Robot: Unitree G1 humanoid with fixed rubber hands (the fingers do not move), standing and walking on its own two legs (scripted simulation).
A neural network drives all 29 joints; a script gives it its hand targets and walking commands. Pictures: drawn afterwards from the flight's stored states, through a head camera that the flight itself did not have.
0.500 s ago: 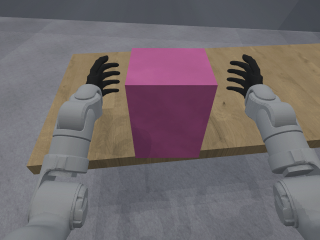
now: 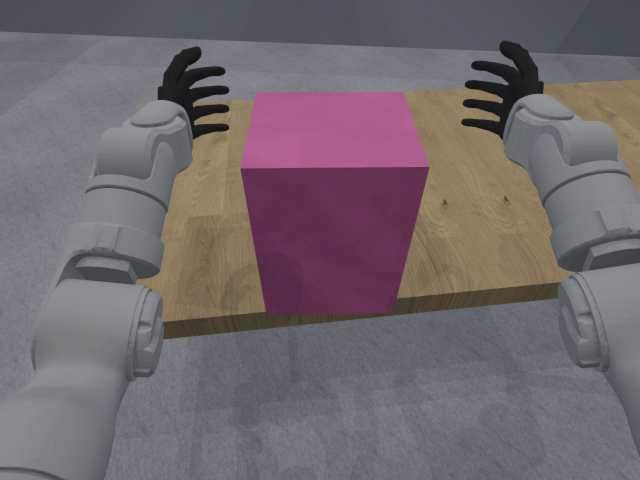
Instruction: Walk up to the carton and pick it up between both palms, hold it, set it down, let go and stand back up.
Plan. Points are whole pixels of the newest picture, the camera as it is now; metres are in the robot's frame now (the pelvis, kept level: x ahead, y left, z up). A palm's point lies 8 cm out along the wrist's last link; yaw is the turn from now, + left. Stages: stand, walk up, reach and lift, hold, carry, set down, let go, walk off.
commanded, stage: reach and lift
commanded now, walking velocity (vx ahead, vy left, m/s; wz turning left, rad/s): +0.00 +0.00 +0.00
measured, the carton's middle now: (329, 211) +0.46 +0.00 +0.10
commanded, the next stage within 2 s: none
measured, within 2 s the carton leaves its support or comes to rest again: neither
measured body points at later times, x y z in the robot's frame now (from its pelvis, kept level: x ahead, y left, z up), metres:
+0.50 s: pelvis +0.01 +0.00 +0.00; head +0.02 +0.02 +0.45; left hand +0.47 +0.18 +0.16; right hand +0.45 -0.19 +0.17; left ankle +0.02 +0.12 -0.75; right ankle +0.01 -0.11 -0.75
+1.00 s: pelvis +0.01 +0.00 +0.00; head +0.03 +0.02 +0.45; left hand +0.47 +0.16 +0.16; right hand +0.46 -0.17 +0.16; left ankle +0.02 +0.12 -0.75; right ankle +0.01 -0.11 -0.75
